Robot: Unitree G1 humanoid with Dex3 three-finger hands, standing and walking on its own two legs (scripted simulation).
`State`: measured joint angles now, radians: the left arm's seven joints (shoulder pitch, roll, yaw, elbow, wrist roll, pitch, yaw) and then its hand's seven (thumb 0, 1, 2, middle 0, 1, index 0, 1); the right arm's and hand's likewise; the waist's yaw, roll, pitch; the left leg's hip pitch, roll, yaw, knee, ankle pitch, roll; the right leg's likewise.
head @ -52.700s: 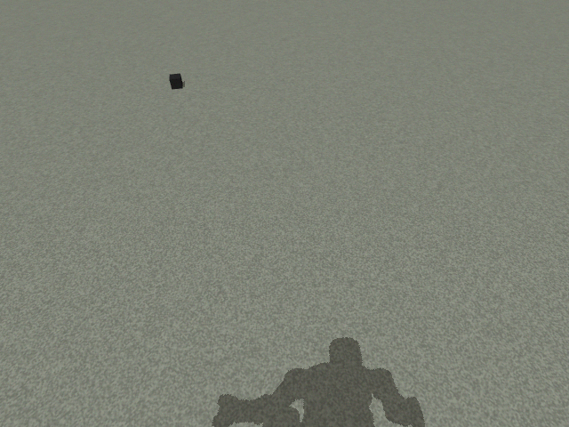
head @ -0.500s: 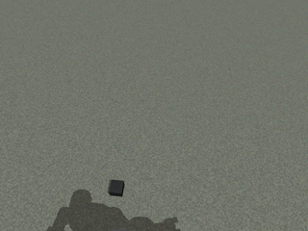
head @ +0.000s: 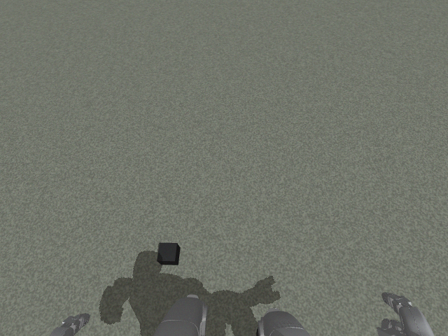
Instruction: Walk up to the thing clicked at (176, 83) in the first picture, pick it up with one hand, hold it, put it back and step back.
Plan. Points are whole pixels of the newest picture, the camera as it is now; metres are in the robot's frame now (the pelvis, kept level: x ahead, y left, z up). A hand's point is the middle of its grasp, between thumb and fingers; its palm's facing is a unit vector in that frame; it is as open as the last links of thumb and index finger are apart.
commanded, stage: walk up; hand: left
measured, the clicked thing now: (169, 253) +0.42 +0.29 -0.71
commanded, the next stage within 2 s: none
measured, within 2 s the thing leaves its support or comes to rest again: neither
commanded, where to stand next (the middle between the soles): +0.04 +0.02 m, yaw +4 degrees
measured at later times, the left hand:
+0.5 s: hand out of the picture +0.01 +0.27 -0.13, palm faces +0.10 -0.93 -0.35, open 7.4 cm
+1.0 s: hand out of the picture +0.05 +0.28 -0.12, palm faces +0.08 -0.93 -0.35, open 7.4 cm
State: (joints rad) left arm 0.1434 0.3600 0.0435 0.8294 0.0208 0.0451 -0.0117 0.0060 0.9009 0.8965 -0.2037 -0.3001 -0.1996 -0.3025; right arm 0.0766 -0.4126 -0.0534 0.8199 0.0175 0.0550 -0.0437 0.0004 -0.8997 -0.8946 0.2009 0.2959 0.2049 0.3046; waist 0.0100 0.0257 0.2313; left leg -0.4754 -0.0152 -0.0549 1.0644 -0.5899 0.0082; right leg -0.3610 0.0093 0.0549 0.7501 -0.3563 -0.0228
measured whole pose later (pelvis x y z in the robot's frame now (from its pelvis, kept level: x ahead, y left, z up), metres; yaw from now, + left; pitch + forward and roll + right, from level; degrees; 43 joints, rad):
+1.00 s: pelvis -0.02 +0.02 +0.03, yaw +4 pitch -2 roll +0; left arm 0.09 0.35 0.00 1.10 0.00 -0.03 0.00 0.01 0.90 0.90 -0.20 -0.30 -0.20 -0.30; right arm 0.11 -0.35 -0.01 1.08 0.00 0.00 0.01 0.00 -0.90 -0.89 0.20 0.30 0.20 0.30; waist 0.01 0.02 0.05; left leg -0.08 -0.03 -0.04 0.35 -0.23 0.01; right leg -0.18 -0.02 0.00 0.36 -0.14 0.02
